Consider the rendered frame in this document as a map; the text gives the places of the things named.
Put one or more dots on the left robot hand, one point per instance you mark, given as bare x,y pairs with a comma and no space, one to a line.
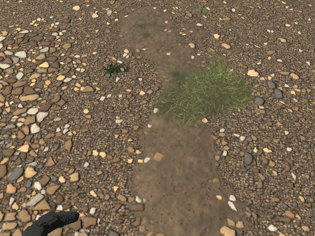
50,221

